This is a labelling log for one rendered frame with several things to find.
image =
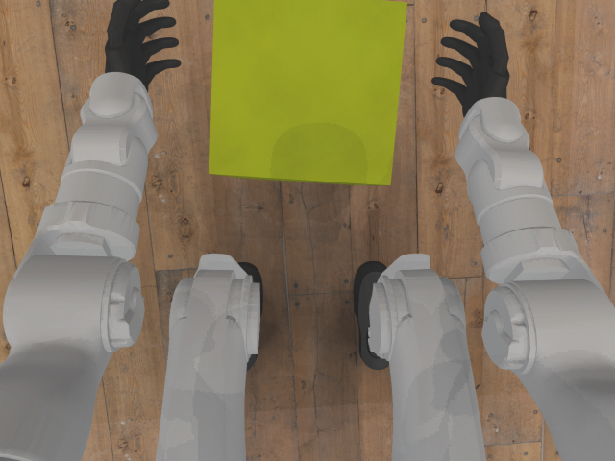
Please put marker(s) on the left robot upper arm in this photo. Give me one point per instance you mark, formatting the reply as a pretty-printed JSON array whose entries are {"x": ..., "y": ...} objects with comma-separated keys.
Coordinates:
[{"x": 67, "y": 315}]

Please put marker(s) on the right robot hand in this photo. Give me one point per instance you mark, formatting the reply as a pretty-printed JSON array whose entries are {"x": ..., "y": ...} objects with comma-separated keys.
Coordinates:
[{"x": 489, "y": 76}]

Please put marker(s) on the robot right forearm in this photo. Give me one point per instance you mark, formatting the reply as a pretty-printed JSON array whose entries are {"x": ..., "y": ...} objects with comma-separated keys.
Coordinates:
[{"x": 521, "y": 234}]

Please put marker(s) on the left robot hand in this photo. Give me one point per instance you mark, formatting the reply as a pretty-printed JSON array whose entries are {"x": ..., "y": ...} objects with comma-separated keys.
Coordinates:
[{"x": 125, "y": 50}]

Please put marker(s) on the left robot foot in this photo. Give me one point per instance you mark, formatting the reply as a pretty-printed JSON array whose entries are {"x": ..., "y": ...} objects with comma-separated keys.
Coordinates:
[{"x": 250, "y": 269}]

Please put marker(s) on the carton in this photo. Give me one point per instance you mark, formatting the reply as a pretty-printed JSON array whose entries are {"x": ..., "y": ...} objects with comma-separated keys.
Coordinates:
[{"x": 306, "y": 90}]

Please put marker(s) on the robot right thigh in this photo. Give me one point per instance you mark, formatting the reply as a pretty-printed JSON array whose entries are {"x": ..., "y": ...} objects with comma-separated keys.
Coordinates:
[{"x": 435, "y": 408}]

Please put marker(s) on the robot left forearm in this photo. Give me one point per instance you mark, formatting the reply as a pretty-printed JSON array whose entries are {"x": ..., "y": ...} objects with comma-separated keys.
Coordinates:
[{"x": 103, "y": 179}]

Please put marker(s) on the right robot upper arm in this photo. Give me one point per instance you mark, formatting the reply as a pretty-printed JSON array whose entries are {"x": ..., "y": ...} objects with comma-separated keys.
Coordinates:
[{"x": 558, "y": 337}]

